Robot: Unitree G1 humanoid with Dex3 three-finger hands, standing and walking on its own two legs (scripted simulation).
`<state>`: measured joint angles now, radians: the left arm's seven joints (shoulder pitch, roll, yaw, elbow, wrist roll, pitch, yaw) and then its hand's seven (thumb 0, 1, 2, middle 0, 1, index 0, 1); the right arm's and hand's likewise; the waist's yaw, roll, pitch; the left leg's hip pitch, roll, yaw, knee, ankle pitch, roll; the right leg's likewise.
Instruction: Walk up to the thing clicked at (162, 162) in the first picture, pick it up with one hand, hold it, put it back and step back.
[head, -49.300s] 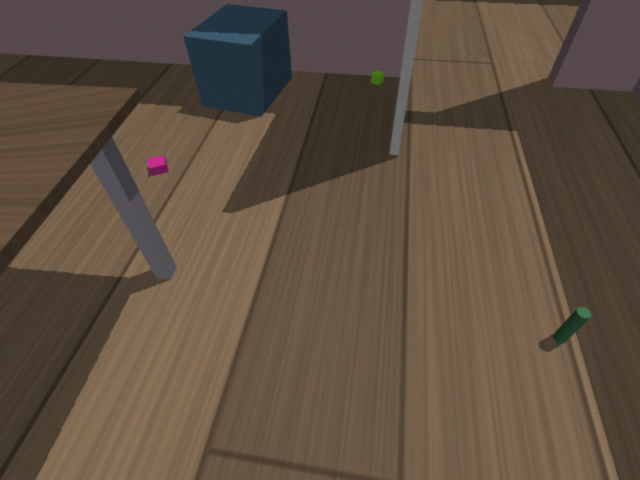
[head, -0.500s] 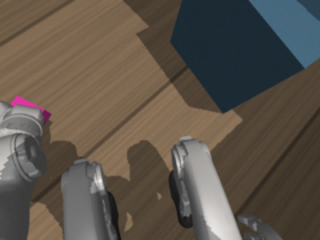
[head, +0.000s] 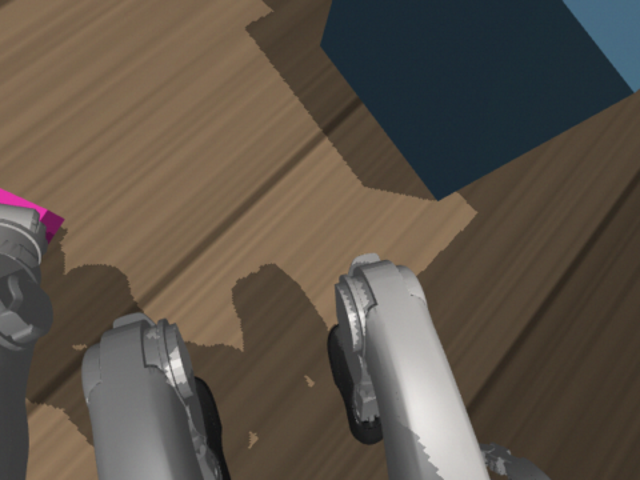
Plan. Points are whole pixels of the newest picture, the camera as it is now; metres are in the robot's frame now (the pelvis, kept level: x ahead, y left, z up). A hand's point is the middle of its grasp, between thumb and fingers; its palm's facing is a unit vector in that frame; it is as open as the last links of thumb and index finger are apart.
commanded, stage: crouch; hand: left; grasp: from above
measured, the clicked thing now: (7, 229) +0.47 +0.31 -0.20
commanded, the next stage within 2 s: lower in 0.08 s
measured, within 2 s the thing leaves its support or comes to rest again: rests again in 1.46 s
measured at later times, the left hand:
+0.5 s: hand (7, 250) +0.44 +0.31 -0.19, palm faces -0.12 -0.43 -0.89, open 10.3 cm
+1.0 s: hand (32, 252) +0.44 +0.31 -0.23, palm faces -0.09 -0.44 -0.89, open 10.3 cm
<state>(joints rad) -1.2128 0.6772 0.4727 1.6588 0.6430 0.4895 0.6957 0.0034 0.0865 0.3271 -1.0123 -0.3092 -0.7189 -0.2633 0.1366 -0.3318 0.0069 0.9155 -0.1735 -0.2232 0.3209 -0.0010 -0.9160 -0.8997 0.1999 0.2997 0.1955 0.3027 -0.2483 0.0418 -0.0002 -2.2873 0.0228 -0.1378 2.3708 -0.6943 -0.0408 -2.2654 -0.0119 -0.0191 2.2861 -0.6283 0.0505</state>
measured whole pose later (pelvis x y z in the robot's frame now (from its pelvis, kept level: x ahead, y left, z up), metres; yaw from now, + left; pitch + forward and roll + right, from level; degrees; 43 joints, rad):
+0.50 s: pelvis +0.00 +0.00 -0.01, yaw -2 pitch +32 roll -8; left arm -1.23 0.77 0.47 1.75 0.68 0.44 0.71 0.00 0.09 0.33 -1.01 -0.31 -0.71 -0.27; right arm 0.13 -0.34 0.08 0.91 -0.20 -0.27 0.35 0.00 -0.91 -0.90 0.20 0.30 0.19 0.30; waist -0.29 0.01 0.07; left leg -2.31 0.02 -0.18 2.43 -0.69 -0.04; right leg -2.27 -0.01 -0.05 2.31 -0.62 0.06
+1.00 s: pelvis +0.00 +0.01 -0.02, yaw -4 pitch +30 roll -11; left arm -1.23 0.86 0.50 1.77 0.61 0.40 0.80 -0.01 0.10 0.32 -1.00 -0.31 -0.70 -0.27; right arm 0.12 -0.38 0.16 0.87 -0.23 -0.30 0.44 0.00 -0.92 -0.90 0.20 0.30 0.19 0.30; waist -0.34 -0.05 0.19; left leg -2.29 0.02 -0.23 2.47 -0.72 -0.04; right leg -2.22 0.00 -0.09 2.32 -0.63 0.06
